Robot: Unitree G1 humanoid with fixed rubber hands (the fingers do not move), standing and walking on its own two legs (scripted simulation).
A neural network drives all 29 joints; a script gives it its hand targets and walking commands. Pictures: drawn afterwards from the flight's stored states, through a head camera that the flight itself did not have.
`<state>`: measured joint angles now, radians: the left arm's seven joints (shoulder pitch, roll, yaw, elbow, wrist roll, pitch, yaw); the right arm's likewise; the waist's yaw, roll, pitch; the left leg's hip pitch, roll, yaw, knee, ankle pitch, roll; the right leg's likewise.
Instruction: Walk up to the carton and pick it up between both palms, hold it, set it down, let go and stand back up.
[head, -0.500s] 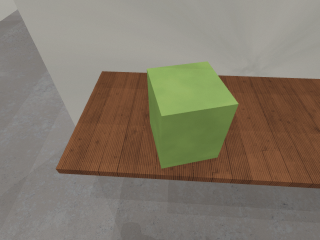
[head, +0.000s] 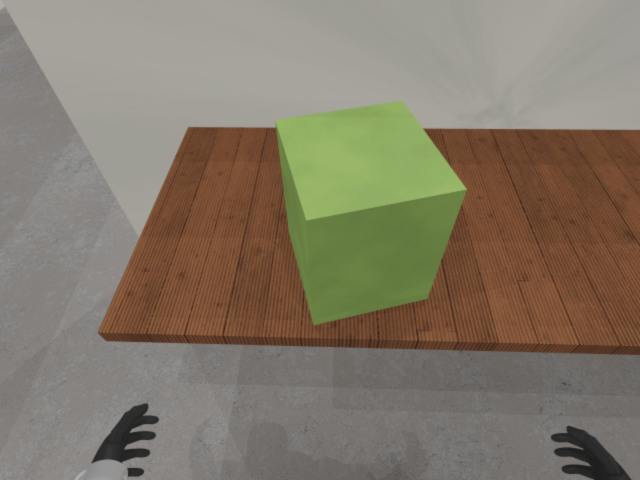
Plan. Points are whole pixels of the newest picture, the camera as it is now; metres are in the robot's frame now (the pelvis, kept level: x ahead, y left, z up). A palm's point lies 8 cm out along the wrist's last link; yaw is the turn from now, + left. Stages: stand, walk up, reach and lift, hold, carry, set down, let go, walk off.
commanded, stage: reach and lift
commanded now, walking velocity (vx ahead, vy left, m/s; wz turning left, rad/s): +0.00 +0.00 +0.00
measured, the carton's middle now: (356, 215) +0.52 -0.04 +0.02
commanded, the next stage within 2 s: none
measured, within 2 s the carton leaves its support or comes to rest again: neither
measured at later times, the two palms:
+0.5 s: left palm (137, 463) +0.18 +0.24 -0.03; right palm (635, 466) +0.17 -0.32 -0.02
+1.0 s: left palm (181, 436) +0.20 +0.18 -0.01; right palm (624, 432) +0.19 -0.31 +0.00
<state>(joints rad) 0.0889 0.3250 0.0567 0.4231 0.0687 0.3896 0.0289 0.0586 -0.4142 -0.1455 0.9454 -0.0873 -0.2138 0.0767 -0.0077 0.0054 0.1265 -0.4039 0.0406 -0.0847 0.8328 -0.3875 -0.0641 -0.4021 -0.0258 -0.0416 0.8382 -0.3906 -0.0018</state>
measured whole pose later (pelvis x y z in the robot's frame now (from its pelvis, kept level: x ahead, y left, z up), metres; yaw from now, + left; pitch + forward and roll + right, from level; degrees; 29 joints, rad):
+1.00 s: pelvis +0.03 -0.01 +0.03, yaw +1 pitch -1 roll +1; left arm 0.27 0.06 -0.01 0.30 0.03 0.00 0.19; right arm 0.15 -0.41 -0.08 0.77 0.25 -0.35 0.24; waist -0.01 -0.03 0.03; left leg -0.22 0.04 -0.08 0.47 -0.23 -0.08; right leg -0.24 -0.03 -0.05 0.54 -0.27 -0.01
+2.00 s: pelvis +0.04 -0.02 +0.04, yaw +0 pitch +1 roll +1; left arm 0.21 -0.03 -0.12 0.02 0.01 0.10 0.30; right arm -0.02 -0.41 -0.02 0.60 0.37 -0.27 0.25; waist -0.01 -0.02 0.00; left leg -0.22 0.05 -0.08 0.45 -0.24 -0.09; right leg -0.25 -0.02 -0.05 0.53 -0.29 -0.02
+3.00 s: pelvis +0.04 -0.02 +0.04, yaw +0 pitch +2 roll +0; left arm -0.38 -0.03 0.02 0.10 -0.04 0.60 0.30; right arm -0.67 -0.43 -0.02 0.78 0.36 0.16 0.14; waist 0.04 0.01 0.00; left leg -0.22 0.07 -0.08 0.39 -0.20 -0.09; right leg -0.25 0.00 -0.05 0.46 -0.24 -0.02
